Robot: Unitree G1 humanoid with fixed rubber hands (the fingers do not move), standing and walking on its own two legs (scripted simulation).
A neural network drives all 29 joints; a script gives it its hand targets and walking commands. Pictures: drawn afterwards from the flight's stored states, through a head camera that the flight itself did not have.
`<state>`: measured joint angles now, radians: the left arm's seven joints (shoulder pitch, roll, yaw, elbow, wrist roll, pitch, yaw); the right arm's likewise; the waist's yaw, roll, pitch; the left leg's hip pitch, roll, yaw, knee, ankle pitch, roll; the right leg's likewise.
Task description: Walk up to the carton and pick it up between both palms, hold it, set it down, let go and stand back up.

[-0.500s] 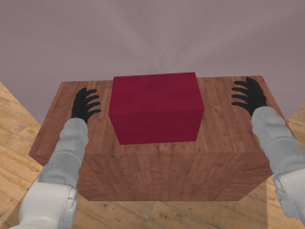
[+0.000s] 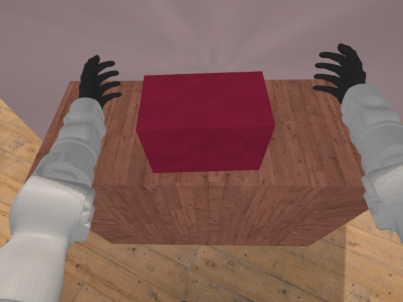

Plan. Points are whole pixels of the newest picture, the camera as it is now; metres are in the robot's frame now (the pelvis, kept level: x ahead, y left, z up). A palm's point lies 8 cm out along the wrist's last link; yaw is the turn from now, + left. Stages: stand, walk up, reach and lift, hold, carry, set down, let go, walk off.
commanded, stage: reach and lift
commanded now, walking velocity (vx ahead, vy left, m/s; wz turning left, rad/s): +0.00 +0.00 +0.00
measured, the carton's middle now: (204, 125) +0.52 +0.04 +0.00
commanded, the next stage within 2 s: none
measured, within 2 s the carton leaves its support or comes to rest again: neither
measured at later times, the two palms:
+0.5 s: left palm (119, 135) +0.47 +0.24 +0.02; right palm (314, 128) +0.50 -0.21 +0.02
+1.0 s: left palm (129, 143) +0.46 +0.22 -0.01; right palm (283, 141) +0.49 -0.15 -0.03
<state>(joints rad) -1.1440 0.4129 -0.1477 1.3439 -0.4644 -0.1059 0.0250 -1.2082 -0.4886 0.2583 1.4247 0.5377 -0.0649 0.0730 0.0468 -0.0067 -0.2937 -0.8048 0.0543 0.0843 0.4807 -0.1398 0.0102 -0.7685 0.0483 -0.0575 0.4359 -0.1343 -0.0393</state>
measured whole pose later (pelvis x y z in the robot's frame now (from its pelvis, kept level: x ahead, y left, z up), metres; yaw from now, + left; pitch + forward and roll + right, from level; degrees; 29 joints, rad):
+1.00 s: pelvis -0.04 -0.01 +0.00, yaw +3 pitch +29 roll -2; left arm -1.07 0.24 0.15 0.80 -0.17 -0.19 0.11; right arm -1.07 -0.31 -0.20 0.84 0.05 -0.17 0.01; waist 0.06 0.06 0.15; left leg -0.87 0.04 0.02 0.35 0.01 0.01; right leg -0.80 0.04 -0.12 0.29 0.00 -0.06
